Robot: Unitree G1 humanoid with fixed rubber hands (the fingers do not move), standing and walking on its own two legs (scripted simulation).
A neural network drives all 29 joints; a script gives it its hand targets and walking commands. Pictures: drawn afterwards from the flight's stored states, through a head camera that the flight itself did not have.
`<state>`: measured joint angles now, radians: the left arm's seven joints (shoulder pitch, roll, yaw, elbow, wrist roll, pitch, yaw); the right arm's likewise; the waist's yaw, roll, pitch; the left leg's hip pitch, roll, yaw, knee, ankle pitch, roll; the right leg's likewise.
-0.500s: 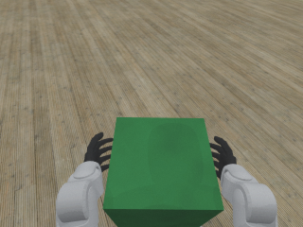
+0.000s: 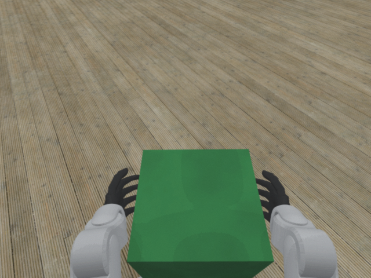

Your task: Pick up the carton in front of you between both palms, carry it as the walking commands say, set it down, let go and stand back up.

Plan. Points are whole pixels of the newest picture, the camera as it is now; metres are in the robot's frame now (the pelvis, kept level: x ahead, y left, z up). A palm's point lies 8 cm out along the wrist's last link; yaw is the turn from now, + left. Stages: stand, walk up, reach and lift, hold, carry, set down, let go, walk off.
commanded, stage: carry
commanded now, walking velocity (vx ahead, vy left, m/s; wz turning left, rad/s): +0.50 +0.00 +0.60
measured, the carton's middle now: (195, 222) +0.24 -0.01 -0.01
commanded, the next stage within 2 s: none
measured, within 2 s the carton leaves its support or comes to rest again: neither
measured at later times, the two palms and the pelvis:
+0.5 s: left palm (81, 105) +0.55 +0.28 +0.09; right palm (188, 85) +0.60 -0.01 +0.09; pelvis +0.33 +0.08 +0.00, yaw +13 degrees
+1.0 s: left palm (84, 54) +0.82 +0.34 +0.10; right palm (164, 38) +0.94 +0.06 +0.08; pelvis +0.66 +0.10 +0.00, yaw +22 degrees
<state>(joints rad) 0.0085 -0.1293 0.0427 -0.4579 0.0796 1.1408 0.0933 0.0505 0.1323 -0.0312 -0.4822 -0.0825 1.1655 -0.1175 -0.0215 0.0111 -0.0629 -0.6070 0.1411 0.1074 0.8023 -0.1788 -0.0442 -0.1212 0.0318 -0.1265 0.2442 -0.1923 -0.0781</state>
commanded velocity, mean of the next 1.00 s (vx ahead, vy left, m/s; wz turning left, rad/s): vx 0.50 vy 0.00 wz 0.30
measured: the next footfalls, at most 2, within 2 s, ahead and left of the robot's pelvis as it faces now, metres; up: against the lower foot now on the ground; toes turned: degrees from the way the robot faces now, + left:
left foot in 0.22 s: +0.34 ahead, +0.15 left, +0.00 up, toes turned +16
right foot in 0.70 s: +0.68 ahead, +0.01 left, +0.00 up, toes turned +8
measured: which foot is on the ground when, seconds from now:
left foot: up 0.00-0.20, down 0.22-0.74, up 0.76-1.00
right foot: down 0.00-0.26, up 0.28-0.68, down 0.70-1.00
